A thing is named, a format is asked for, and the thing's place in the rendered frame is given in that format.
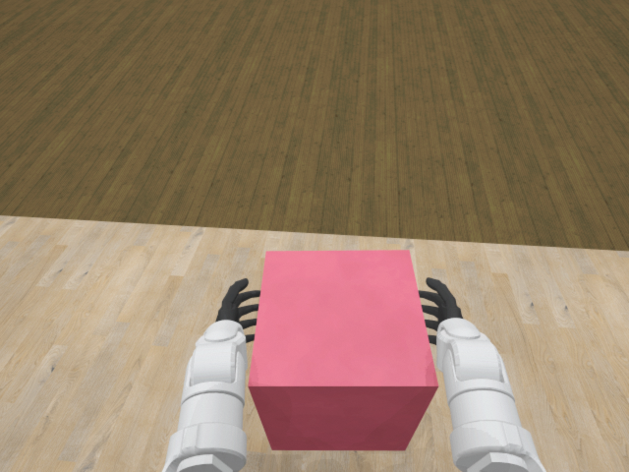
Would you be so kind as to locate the left robot hand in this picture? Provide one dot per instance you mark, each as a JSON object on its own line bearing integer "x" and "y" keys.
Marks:
{"x": 231, "y": 302}

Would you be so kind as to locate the robot right forearm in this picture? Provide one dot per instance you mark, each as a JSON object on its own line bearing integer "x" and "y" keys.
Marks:
{"x": 487, "y": 433}

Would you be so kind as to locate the carton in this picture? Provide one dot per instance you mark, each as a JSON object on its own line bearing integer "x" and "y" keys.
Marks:
{"x": 341, "y": 357}

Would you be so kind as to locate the robot left forearm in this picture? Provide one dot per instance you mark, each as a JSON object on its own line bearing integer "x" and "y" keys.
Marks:
{"x": 210, "y": 436}

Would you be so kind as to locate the right robot hand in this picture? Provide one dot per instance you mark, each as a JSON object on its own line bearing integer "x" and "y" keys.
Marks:
{"x": 447, "y": 307}

